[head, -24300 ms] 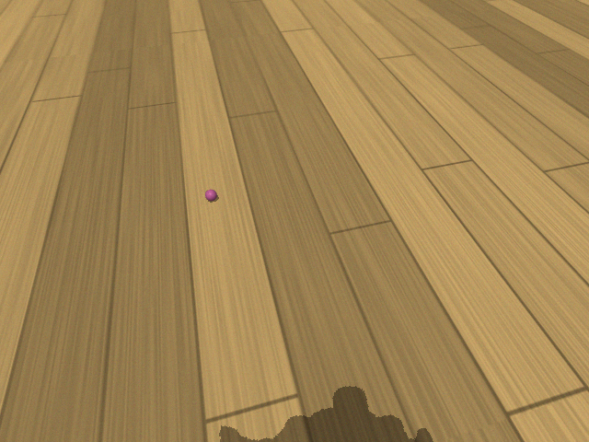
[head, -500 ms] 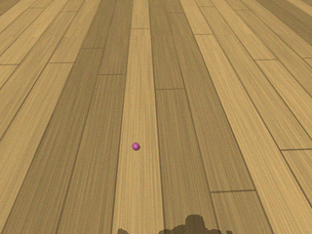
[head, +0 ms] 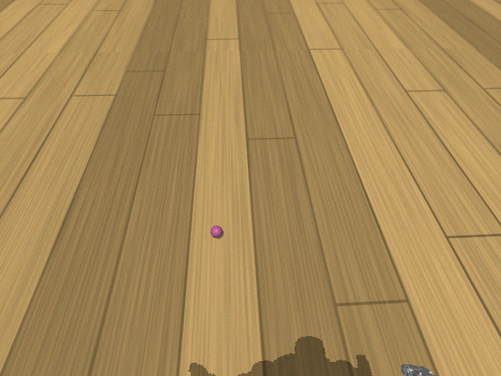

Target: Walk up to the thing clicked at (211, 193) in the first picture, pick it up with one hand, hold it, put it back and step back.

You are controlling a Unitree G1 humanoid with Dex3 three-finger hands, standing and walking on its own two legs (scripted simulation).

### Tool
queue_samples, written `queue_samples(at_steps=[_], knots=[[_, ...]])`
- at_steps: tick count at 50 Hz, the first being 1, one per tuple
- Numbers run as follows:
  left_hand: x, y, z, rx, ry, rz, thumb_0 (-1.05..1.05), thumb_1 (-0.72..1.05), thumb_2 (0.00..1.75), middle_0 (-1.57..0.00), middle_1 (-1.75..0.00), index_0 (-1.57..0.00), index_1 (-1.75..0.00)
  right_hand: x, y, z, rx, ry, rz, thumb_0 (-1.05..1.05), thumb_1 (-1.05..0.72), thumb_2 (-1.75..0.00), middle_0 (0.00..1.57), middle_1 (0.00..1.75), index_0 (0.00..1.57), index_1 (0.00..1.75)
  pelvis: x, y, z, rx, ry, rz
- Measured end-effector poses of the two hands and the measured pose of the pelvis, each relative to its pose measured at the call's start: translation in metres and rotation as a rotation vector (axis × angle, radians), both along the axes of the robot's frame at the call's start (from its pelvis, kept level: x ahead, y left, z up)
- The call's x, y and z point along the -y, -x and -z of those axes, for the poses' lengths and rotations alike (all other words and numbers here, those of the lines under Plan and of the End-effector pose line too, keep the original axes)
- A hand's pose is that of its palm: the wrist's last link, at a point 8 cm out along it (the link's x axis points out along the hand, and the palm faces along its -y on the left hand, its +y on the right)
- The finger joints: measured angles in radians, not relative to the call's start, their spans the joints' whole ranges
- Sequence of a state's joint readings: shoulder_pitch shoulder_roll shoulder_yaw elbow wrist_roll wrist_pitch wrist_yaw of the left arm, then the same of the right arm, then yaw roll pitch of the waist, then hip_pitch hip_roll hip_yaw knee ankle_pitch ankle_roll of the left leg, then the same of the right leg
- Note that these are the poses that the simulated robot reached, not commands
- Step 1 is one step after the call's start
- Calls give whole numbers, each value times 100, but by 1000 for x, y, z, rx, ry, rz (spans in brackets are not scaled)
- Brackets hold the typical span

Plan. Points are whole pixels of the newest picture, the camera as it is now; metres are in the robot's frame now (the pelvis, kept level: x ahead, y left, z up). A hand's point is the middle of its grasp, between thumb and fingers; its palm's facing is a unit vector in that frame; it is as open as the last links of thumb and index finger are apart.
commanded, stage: stand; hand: left
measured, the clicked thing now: (216, 231) +0.83 +0.17 -0.75
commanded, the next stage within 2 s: walk up in 0.84 s
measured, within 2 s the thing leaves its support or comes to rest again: neither
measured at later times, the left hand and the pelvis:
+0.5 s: hand out of the picture +0.05 +0.25 -0.16, palm faces -0.04 -0.94 -0.34, open 7.4 cm; pelvis -0.02 -0.01 +0.00, yaw +0 degrees
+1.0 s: hand out of the picture +0.05 +0.26 -0.15, palm faces +0.00 -0.94 -0.35, open 7.4 cm; pelvis +0.00 +0.00 -0.01, yaw +0 degrees
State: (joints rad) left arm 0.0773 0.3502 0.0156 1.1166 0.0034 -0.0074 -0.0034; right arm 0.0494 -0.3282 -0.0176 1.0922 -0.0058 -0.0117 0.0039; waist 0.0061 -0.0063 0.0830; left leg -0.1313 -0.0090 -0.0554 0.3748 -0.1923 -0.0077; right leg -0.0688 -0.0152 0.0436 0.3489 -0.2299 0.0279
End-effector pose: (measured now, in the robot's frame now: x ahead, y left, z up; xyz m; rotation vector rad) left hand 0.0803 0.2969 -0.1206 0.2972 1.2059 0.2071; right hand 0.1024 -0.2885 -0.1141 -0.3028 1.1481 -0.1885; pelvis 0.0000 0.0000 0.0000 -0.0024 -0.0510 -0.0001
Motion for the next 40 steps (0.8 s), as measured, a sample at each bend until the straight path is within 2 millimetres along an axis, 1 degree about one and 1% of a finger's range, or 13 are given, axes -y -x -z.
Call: queue_samples(at_steps=[5, 11, 18, 23, 31, 40], knots=[[2, 9, -1, -16, -1, 8, 0, 90, 90, -21, -30, -20, -30, 3, 11, 1, -15, -2, 9, 0, -91, -90, 20, 30, 20, 30, 1, 5, -1, 3, -2, 3], [3, 18, -2, -24, -3, 17, 0, 90, 90, -21, -30, -20, -30, 8, 29, 3, -46, 0, 18, 0, -91, -90, 20, 30, 20, 30, 2, 11, -2, 3, -2, 3], [5, 26, -2, -32, -5, 25, 0, 90, 90, -21, -30, -20, -30, 14, 51, 4, -81, 3, 33, 0, -91, -90, 20, 30, 20, 30, 4, 16, -2, 2, -1, 4], [5, 30, -2, -35, -5, 25, 0, 90, 90, -21, -30, -20, -30, 16, 62, 5, -98, 6, 40, 0, -91, -90, 20, 30, 20, 30, 5, 19, -2, 3, -2, 5], [6, 33, -3, -32, -8, 30, 0, 90, 90, -21, -30, -20, -30, 17, 70, 6, -108, 5, 41, 0, -91, -90, 20, 30, 20, 30, 6, 21, -2, 3, -1, 3], [6, 34, -2, -41, -7, 32, 0, 90, 90, -21, -30, -20, -30, 18, 70, 6, -114, 5, 36, 0, -91, -90, 20, 30, 20, 30, 7, 20, -1, -5, -2, 4]])
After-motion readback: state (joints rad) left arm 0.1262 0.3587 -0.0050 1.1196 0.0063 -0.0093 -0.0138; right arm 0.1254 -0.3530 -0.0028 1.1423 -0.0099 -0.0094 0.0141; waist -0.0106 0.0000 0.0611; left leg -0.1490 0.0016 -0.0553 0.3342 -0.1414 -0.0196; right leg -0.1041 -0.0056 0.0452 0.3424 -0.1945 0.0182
